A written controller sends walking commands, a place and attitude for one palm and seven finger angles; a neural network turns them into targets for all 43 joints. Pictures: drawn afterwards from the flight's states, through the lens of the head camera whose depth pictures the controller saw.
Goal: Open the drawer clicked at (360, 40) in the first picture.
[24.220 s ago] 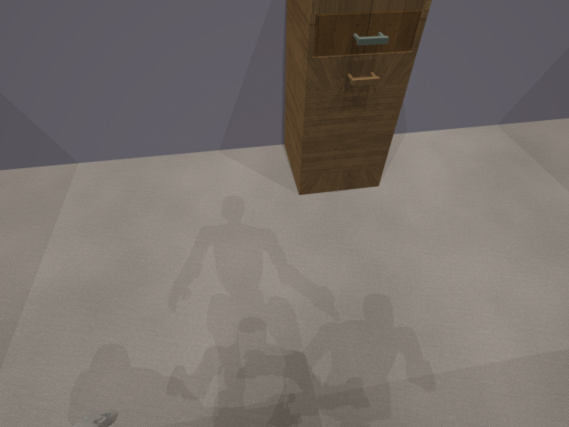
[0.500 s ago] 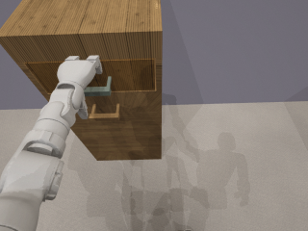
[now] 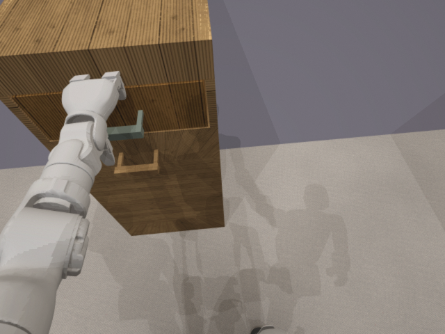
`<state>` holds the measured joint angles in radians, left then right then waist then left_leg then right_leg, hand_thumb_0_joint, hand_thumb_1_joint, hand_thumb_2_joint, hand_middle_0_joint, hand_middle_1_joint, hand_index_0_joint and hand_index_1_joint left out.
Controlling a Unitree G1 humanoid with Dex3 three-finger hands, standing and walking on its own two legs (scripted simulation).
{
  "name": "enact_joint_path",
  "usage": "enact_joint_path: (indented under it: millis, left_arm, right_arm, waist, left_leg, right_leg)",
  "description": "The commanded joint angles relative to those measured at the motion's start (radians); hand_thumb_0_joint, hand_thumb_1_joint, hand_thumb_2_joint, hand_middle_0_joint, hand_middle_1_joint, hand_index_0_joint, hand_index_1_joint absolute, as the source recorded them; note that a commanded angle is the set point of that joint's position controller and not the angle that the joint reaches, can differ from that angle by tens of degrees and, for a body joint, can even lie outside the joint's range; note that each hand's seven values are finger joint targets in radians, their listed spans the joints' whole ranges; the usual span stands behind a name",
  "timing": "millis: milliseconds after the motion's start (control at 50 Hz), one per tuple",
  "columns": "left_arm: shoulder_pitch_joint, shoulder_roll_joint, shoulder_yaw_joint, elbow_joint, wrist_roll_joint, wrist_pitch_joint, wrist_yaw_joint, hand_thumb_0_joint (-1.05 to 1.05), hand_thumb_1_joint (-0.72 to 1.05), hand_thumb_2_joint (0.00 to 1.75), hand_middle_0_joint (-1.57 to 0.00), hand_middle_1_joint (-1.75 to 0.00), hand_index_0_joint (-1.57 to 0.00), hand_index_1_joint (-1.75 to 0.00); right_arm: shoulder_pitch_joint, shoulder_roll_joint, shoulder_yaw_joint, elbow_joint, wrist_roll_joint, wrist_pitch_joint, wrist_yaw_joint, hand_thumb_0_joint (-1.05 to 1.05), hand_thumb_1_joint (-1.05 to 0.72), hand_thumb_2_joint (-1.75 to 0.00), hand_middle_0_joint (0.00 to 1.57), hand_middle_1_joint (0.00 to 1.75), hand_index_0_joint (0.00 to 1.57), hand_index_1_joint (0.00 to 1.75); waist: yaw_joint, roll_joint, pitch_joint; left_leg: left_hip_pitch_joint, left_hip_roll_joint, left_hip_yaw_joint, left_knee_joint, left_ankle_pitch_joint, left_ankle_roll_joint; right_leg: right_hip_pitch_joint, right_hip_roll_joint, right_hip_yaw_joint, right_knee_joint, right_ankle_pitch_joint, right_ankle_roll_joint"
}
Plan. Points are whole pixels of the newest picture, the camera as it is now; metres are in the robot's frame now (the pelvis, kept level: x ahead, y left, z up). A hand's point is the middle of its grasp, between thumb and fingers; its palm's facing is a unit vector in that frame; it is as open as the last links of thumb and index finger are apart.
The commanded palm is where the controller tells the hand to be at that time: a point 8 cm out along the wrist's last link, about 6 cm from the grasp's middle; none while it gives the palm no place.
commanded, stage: re-aim the fingers above the handle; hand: left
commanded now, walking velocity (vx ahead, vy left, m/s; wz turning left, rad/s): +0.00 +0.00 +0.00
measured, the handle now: (117, 125) +0.55 +0.19 +0.02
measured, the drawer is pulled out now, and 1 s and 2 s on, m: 0.00 0.00 0.00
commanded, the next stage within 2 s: lower the fingers behind the handle in 0.84 s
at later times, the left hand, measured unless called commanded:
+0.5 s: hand (111, 117) +0.51 +0.18 +0.08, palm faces +0.05 -0.01 -1.00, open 13.4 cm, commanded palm +0.49 +0.21 +0.14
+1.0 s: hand (109, 124) +0.50 +0.18 +0.08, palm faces -0.01 -0.02 -1.00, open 13.8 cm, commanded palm +0.48 +0.20 +0.13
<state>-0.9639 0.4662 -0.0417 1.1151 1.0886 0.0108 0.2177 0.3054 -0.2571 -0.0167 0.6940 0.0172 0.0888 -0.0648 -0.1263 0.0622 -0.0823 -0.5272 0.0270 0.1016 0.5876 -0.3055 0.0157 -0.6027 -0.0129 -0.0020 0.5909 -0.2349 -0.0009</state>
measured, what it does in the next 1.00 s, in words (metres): stands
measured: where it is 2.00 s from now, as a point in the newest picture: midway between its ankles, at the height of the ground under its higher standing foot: outside the picture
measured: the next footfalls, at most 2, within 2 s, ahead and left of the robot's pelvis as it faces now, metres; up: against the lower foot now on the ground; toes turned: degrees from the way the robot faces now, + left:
none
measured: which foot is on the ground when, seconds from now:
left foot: down 0.00-1.00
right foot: down 0.00-1.00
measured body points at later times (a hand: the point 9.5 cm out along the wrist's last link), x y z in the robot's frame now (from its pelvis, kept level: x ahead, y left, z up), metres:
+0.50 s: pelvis +0.01 +0.01 +0.00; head +0.09 -0.01 +0.44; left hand +0.50 +0.18 +0.14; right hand +0.04 -0.26 -0.14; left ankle -0.02 +0.11 -0.73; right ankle +0.02 -0.12 -0.73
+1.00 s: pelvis +0.01 +0.00 +0.00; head +0.09 -0.02 +0.44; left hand +0.50 +0.18 +0.13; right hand +0.02 -0.29 -0.13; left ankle -0.02 +0.11 -0.73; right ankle +0.02 -0.12 -0.73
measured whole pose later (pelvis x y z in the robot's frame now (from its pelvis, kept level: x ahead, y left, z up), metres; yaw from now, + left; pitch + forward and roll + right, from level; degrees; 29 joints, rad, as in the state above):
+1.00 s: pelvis +0.01 +0.00 +0.00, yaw +2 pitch +15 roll +0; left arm -0.91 0.44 -0.10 1.00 1.07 -0.10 0.21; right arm 0.37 -0.29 -0.07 0.73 0.00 0.06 -0.05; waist -0.10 0.05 -0.09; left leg -0.55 0.03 0.06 0.62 -0.32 0.01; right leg -0.60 -0.02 -0.04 0.60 -0.26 -0.01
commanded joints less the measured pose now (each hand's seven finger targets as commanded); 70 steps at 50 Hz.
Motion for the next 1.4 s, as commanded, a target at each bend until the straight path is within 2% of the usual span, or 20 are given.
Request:
enact_joint_path:
  millis: [0,60,100,160,240,260,340,480,660,700,760,880,940,1000,1060,1140,1180,1280,1340,1380]
  left_arm:
    - [-0.423,0.321,0.043,-0.153,-0.006,-0.007,0.008,0.00,-0.50,0.30,-0.30,-1.20,-0.30,-1.20]
    - [-0.513,0.195,-0.051,-0.264,-0.018,-0.072,-0.012,0.00,-0.50,0.30,-0.30,-1.20,-0.30,-1.20]
    - [-0.541,0.175,-0.054,-0.324,-0.038,-0.117,-0.016,0.00,-0.50,0.30,-0.30,-1.20,-0.30,-1.20]
    - [-0.599,0.166,-0.056,-0.377,-0.053,-0.156,-0.004,0.00,-0.50,0.30,-0.30,-1.20,-0.30,-1.20]
    - [-0.570,0.249,0.036,-0.344,-0.033,-0.139,0.069,0.00,-0.50,0.30,-0.30,-1.20,-0.30,-1.20]
    - [-0.546,0.295,0.083,-0.319,-0.026,-0.121,0.089,0.00,-0.50,0.30,-0.30,-1.20,-0.30,-1.20]
    - [-0.508,0.269,0.059,-0.208,0.004,-0.003,0.135,0.00,-0.50,0.30,-0.30,-1.20,-0.30,-1.20]
    - [-0.524,0.305,0.064,-0.187,0.025,0.086,0.116,0.00,-0.50,0.30,-0.30,-1.20,-0.30,-1.20]
    - [-0.465,0.321,0.059,-0.137,-0.005,0.019,0.018,0.00,-0.50,0.30,-0.30,-1.20,-0.30,-1.20]
    - [-0.470,0.309,0.043,-0.175,0.000,-0.014,0.013,0.00,-0.50,0.30,-0.30,-1.20,-0.30,-1.20]
    - [-0.468,0.186,-0.034,-0.230,-0.013,-0.060,-0.001,0.00,-0.50,0.30,-0.30,-1.20,-0.30,-1.20]
    - [-0.527,0.200,-0.008,-0.358,-0.037,-0.121,0.020,0.00,-0.50,0.30,-0.30,-1.20,-0.30,-1.20]
    - [-0.504,0.226,0.028,-0.349,-0.021,-0.110,0.063,0.00,-0.50,0.30,-0.30,-1.20,-0.30,-1.20]
    - [-0.415,0.247,0.066,-0.242,-0.016,-0.055,0.102,0.00,-0.50,0.30,-0.30,-1.20,-0.30,-1.20]
    - [-0.410,0.252,0.064,-0.225,0.002,-0.002,0.113,0.00,-0.50,0.30,-0.30,-1.20,-0.30,-1.20]
    - [-0.410,0.197,0.006,-0.166,0.014,0.056,0.108,0.00,-0.50,0.30,-0.30,-1.20,-0.30,-1.20]
    - [-0.369,0.237,0.028,-0.095,0.014,0.081,0.094,0.00,-0.50,0.30,-0.30,-1.20,-0.30,-1.20]
    - [-0.358,0.248,0.017,-0.078,0.008,0.077,0.046,0.00,-0.50,0.30,-0.30,-1.20,-0.30,-1.20]
    - [-0.338,0.221,-0.006,-0.053,0.006,0.059,0.024,0.00,-0.50,0.30,-0.30,-1.20,-0.30,-1.20]
    - [-0.351,0.251,0.022,-0.121,-0.009,0.007,0.007,0.00,-0.50,0.30,-0.30,-1.20,-0.30,-1.20]
  right_arm:
    - [0.097,-0.167,-0.061,-0.074,0.006,-0.038,-0.025,0.00,-0.90,-0.90,0.20,0.30,0.20,0.30]
    - [0.131,-0.159,-0.081,-0.072,-0.001,-0.055,-0.022,0.00,-0.90,-0.90,0.20,0.30,0.20,0.30]
    - [0.156,-0.160,-0.094,-0.054,-0.009,-0.066,-0.018,0.00,-0.90,-0.90,0.20,0.30,0.20,0.30]
    - [0.175,-0.161,-0.101,-0.031,-0.017,-0.069,-0.017,0.00,-0.90,-0.90,0.20,0.30,0.20,0.30]
    - [0.176,-0.159,-0.094,-0.005,-0.024,-0.064,-0.001,0.00,-0.90,-0.90,0.20,0.30,0.20,0.30]
    - [0.169,-0.162,-0.091,-0.004,-0.026,-0.060,0.004,0.00,-0.90,-0.90,0.20,0.30,0.20,0.30]
    - [0.144,-0.163,-0.078,-0.008,-0.022,-0.048,0.024,0.00,-0.90,-0.90,0.20,0.30,0.20,0.30]
    - [0.109,-0.159,-0.071,-0.029,-0.016,-0.023,0.018,0.00,-0.90,-0.90,0.20,0.30,0.20,0.30]
    - [0.089,-0.162,-0.057,-0.070,-0.001,-0.028,-0.021,0.00,-0.90,-0.90,0.20,0.30,0.20,0.30]
    - [0.105,-0.159,-0.060,-0.074,-0.003,-0.037,-0.024,0.00,-0.90,-0.90,0.20,0.30,0.20,0.30]
    - [0.129,-0.151,-0.076,-0.075,-0.007,-0.050,-0.015,0.00,-0.90,-0.90,0.20,0.30,0.20,0.30]
    - [0.155,-0.155,-0.098,-0.040,-0.018,-0.054,-0.006,0.00,-0.90,-0.90,0.20,0.30,0.20,0.30]
    - [0.151,-0.152,-0.097,-0.023,-0.022,-0.052,0.005,0.00,-0.90,-0.90,0.20,0.30,0.20,0.30]
    - [0.142,-0.158,-0.091,-0.012,-0.020,-0.046,0.017,0.00,-0.90,-0.90,0.20,0.30,0.20,0.30]
    - [0.127,-0.164,-0.088,-0.019,-0.019,-0.041,0.025,0.00,-0.90,-0.90,0.20,0.30,0.20,0.30]
    - [0.120,-0.162,-0.085,-0.023,-0.014,-0.034,0.027,0.00,-0.90,-0.90,0.20,0.30,0.20,0.30]
    - [0.116,-0.168,-0.079,-0.022,-0.010,-0.025,0.019,0.00,-0.90,-0.90,0.20,0.30,0.20,0.30]
    - [0.111,-0.165,-0.068,-0.044,-0.008,-0.017,0.003,0.00,-0.90,-0.90,0.20,0.30,0.20,0.30]
    - [0.110,-0.165,-0.065,-0.053,-0.007,-0.022,-0.003,0.00,-0.90,-0.90,0.20,0.30,0.20,0.30]
    - [0.116,-0.165,-0.067,-0.072,-0.010,-0.029,-0.009,0.00,-0.90,-0.90,0.20,0.30,0.20,0.30]
  waist:
    - [0.013,-0.113,-0.339]
    - [-0.021,-0.062,-0.419]
    - [-0.027,-0.020,-0.448]
    - [-0.043,-0.013,-0.481]
    - [-0.005,0.051,-0.473]
    - [0.015,0.034,-0.483]
    - [0.012,-0.009,-0.408]
    - [0.025,-0.033,-0.468]
    - [0.013,-0.140,-0.362]
    - [0.016,-0.087,-0.383]
    - [-0.003,-0.068,-0.430]
    - [-0.005,-0.001,-0.481]
    - [0.014,0.029,-0.464]
    - [0.027,-0.031,-0.394]
    - [0.037,-0.033,-0.440]
    - [0.017,-0.072,-0.390]
    - [0.014,-0.118,-0.367]
    - [0.016,-0.116,-0.376]
    - [0.002,-0.144,-0.315]
    - [0.009,-0.130,-0.372]
  left_leg:
    - [0.057,-0.049,-0.035,-0.052,0.154,0.030]
    - [0.159,-0.049,-0.051,-0.024,0.210,0.034]
    - [0.220,-0.045,-0.069,-0.006,0.250,0.034]
    - [0.260,-0.049,-0.087,0.017,0.315,0.032]
    - [0.235,-0.051,-0.098,0.025,0.391,0.015]
    - [0.212,-0.054,-0.091,0.027,0.417,0.014]
    - [0.124,-0.049,-0.077,0.009,0.375,0.010]
    - [0.129,-0.051,-0.059,-0.011,0.365,0.016]
    - [0.067,-0.052,-0.047,-0.048,0.170,0.032]
    - [0.083,-0.051,-0.049,-0.040,0.188,0.030]
    - [0.153,-0.049,-0.055,-0.018,0.242,0.030]
    - [0.219,-0.051,-0.073,0.007,0.338,0.030]
    - [0.208,-0.053,-0.077,0.012,0.382,0.021]
    - [0.129,-0.054,-0.065,0.003,0.351,0.019]
    - [0.118,-0.054,-0.050,-0.001,0.363,0.017]
    - [0.097,-0.052,-0.041,-0.010,0.314,0.020]
    - [0.061,-0.054,-0.036,-0.016,0.271,0.023]
    - [0.038,-0.057,-0.028,-0.015,0.233,0.026]
    - [0.009,-0.054,-0.030,-0.009,0.174,0.027]
    - [0.016,-0.057,-0.032,0.005,0.186,0.031]
  right_leg:
    - [0.265,0.034,-0.001,-0.065,0.166,-0.008]
    - [0.224,0.041,0.004,-0.065,0.186,-0.014]
    - [0.189,0.044,0.001,-0.057,0.190,-0.018]
    - [0.165,0.049,-0.002,-0.048,0.219,-0.021]
    - [0.156,0.053,-0.021,-0.013,0.249,-0.032]
    - [0.186,0.054,-0.023,-0.009,0.276,-0.034]
    - [0.186,0.054,-0.036,-0.002,0.270,-0.030]
    - [0.268,0.047,-0.028,-0.008,0.302,-0.022]
    - [0.278,0.035,-0.005,-0.062,0.172,-0.008]
    - [0.264,0.035,-0.004,-0.050,0.185,-0.013]
    - [0.236,0.043,-0.006,-0.051,0.211,-0.018]
    - [0.226,0.047,-0.004,-0.038,0.266,-0.023]
    - [0.218,0.051,-0.014,-0.024,0.285,-0.030]
    - [0.230,0.052,-0.021,-0.022,0.289,-0.030]
    - [0.268,0.049,-0.018,-0.016,0.317,-0.030]
    - [0.241,0.050,-0.023,-0.027,0.287,-0.023]
    - [0.252,0.047,-0.020,-0.030,0.271,-0.017]
    - [0.269,0.038,-0.009,-0.027,0.262,-0.012]
    - [0.223,0.038,-0.009,-0.035,0.205,-0.009]
    - [0.255,0.034,0.001,-0.022,0.230,-0.009]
